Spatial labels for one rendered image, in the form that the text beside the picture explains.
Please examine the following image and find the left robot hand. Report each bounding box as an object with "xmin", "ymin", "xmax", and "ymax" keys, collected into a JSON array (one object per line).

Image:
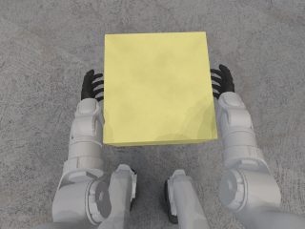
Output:
[{"xmin": 81, "ymin": 69, "xmax": 104, "ymax": 102}]

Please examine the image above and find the robot right thigh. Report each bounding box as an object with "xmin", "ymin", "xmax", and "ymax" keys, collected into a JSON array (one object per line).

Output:
[{"xmin": 167, "ymin": 174, "xmax": 212, "ymax": 229}]

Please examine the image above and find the robot thigh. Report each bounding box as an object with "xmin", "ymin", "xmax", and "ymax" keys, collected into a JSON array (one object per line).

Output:
[
  {"xmin": 167, "ymin": 174, "xmax": 212, "ymax": 229},
  {"xmin": 97, "ymin": 169, "xmax": 137, "ymax": 229}
]

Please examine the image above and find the left robot upper arm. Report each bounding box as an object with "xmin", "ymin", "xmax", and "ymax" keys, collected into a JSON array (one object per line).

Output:
[{"xmin": 31, "ymin": 179, "xmax": 112, "ymax": 229}]

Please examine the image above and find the carton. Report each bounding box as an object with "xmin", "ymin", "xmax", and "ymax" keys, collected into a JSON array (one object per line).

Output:
[{"xmin": 103, "ymin": 31, "xmax": 218, "ymax": 147}]

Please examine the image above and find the right robot upper arm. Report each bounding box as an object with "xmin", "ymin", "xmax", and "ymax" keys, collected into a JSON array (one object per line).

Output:
[{"xmin": 218, "ymin": 167, "xmax": 305, "ymax": 229}]

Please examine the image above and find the robot left thigh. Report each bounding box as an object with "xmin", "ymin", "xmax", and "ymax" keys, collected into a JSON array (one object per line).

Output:
[{"xmin": 97, "ymin": 169, "xmax": 137, "ymax": 229}]

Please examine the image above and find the robot left forearm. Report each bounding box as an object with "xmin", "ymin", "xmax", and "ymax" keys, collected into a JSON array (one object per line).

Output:
[{"xmin": 51, "ymin": 98, "xmax": 105, "ymax": 219}]

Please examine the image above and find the robot right forearm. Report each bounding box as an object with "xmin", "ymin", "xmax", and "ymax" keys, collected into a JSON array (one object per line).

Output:
[{"xmin": 215, "ymin": 92, "xmax": 281, "ymax": 205}]

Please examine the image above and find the right robot hand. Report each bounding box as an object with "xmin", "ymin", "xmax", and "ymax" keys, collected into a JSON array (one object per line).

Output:
[{"xmin": 210, "ymin": 64, "xmax": 235, "ymax": 99}]

